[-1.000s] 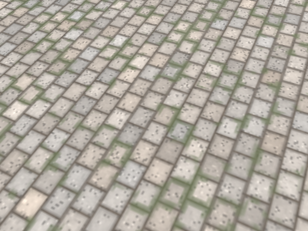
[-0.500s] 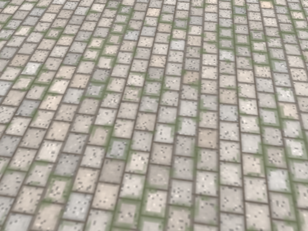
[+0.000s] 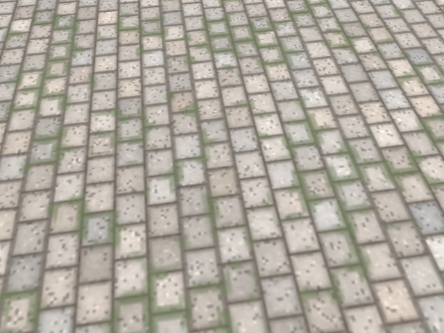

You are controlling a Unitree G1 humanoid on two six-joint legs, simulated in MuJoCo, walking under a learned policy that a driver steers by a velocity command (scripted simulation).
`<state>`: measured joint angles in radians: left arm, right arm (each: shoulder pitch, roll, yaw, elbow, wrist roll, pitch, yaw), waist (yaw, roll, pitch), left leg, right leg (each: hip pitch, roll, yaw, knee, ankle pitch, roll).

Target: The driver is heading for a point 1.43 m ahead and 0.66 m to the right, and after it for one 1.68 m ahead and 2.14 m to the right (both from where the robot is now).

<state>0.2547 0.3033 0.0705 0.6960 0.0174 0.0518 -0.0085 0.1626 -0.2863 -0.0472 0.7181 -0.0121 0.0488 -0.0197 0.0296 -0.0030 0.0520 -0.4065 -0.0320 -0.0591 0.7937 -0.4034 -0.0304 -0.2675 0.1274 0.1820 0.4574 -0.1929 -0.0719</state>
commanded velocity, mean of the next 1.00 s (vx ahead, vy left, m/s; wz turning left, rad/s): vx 0.26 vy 0.00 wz -0.60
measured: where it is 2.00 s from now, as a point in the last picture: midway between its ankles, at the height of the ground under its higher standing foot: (393, 280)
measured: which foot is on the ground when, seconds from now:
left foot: up 0.00-0.08, down 0.10-0.58, up 0.60-1.00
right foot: down 0.00-0.10, up 0.12-0.56, down 0.58-1.00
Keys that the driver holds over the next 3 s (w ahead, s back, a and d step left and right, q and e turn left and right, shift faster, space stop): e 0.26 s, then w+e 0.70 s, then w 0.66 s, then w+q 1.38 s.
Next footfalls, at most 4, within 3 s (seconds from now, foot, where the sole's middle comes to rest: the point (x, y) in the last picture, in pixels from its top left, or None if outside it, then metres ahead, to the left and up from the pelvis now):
0.10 left None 0.05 0.12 -0.78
0.58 right None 0.02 -0.11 -0.78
1.04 left None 0.42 -0.15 -0.78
1.54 right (411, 326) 0.49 -0.48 -0.78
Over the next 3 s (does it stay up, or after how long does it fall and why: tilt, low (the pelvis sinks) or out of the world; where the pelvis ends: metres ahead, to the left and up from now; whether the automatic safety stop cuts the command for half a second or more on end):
stays up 1.11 -0.66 0.00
